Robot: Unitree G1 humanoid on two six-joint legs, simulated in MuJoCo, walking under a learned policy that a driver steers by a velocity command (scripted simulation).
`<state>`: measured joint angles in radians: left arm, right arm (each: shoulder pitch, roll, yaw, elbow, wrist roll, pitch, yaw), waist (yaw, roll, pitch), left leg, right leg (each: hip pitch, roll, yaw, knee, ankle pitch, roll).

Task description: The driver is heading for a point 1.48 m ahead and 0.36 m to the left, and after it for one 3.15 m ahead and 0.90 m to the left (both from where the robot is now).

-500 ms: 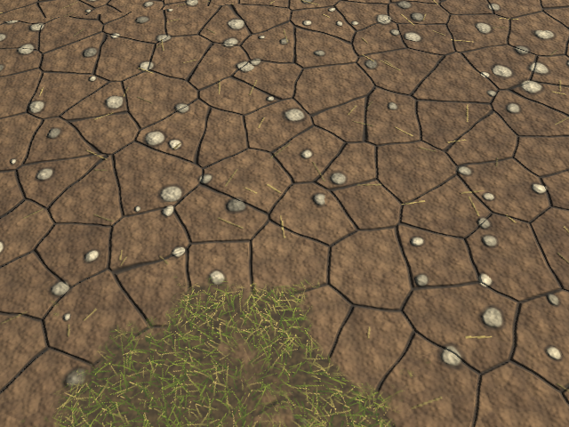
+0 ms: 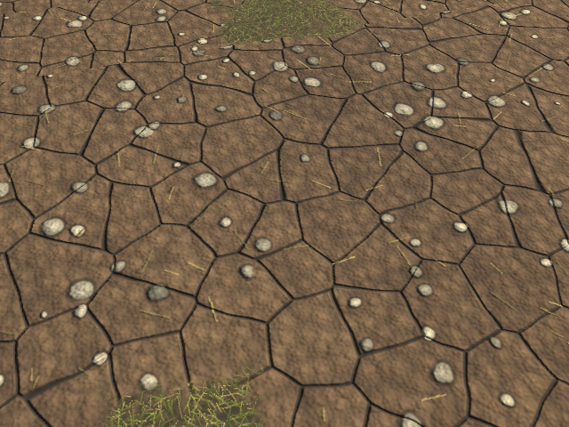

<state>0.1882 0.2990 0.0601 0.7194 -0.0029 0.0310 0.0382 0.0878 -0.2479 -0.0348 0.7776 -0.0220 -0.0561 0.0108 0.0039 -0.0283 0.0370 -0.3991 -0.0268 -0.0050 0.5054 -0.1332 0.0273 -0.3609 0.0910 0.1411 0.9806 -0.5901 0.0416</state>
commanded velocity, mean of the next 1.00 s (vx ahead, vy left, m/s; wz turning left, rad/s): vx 0.01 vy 0.00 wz -0.05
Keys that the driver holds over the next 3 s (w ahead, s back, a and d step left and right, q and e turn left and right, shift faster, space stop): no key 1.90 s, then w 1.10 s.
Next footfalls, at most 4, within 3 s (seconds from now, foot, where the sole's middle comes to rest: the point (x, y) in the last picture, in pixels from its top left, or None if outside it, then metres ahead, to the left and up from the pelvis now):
0.18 right None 0.05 -0.15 -0.77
2.60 right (349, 411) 0.50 -0.13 -0.77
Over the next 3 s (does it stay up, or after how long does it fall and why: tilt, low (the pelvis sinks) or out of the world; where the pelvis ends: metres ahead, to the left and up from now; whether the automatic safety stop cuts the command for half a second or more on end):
stays up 0.52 -0.05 0.02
